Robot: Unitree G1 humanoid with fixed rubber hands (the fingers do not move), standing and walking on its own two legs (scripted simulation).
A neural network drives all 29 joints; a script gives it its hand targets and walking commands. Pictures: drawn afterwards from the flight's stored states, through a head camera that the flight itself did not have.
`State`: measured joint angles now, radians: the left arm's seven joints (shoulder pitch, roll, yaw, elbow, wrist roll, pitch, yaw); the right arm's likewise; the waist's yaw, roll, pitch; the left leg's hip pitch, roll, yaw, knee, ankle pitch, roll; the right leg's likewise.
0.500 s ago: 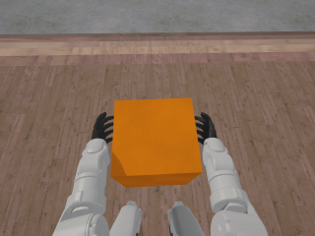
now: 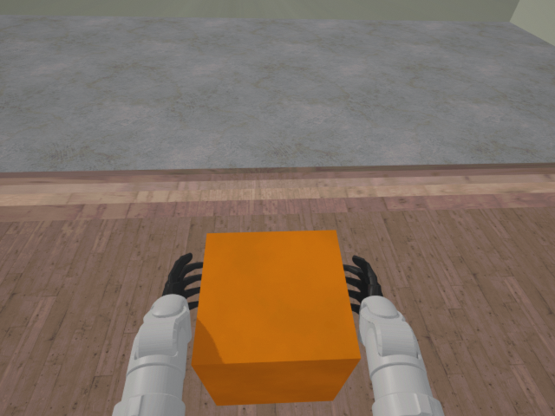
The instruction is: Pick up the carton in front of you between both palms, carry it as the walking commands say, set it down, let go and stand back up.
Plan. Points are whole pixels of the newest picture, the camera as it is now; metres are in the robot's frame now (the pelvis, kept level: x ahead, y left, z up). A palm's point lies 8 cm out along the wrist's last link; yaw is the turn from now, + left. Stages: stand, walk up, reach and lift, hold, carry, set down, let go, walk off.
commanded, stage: reach and lift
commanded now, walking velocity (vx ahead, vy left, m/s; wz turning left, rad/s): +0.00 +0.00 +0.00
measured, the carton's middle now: (273, 322) +0.29 +0.00 -0.06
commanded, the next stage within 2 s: hold in 1.04 s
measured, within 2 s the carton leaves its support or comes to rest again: neither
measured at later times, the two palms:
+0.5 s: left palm (173, 299) +0.28 +0.15 +0.03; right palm (373, 300) +0.28 -0.15 +0.03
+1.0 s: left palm (172, 293) +0.29 +0.15 +0.04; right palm (374, 294) +0.28 -0.15 +0.04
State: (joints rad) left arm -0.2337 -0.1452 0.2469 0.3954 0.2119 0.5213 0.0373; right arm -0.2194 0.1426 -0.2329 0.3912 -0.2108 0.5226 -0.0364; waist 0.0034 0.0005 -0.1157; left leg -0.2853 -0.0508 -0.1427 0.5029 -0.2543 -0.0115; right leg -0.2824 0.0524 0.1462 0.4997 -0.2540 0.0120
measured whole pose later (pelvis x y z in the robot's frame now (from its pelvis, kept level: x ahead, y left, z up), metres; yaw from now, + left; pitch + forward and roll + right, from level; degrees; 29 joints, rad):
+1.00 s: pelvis +0.00 +0.00 +0.01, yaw +0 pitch -5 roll +0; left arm -0.26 -0.15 0.23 0.30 0.27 0.68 0.00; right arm -0.24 0.15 -0.22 0.29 -0.27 0.69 0.00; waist 0.00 0.00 -0.02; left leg -0.08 -0.04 -0.14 0.37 -0.20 -0.01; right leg -0.08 0.04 0.14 0.37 -0.21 0.01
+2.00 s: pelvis +0.00 +0.00 +0.01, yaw +0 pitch -7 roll +0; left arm -0.27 -0.15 0.23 0.24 0.28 0.76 0.00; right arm -0.26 0.15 -0.22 0.24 -0.28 0.77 0.00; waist 0.00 0.00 0.00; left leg -0.04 -0.04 -0.13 0.36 -0.19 -0.01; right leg -0.04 0.04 0.13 0.35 -0.19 0.01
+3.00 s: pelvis +0.15 +0.00 -0.01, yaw +1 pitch +6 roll +2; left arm -0.15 -0.13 0.09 -0.34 0.11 1.18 0.10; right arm -0.13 0.13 -0.12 -0.34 -0.09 1.18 -0.09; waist 0.03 -0.06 -0.12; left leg -0.40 -0.01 0.17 0.56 -0.37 0.01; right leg -0.11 -0.08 -0.07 0.45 -0.43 0.03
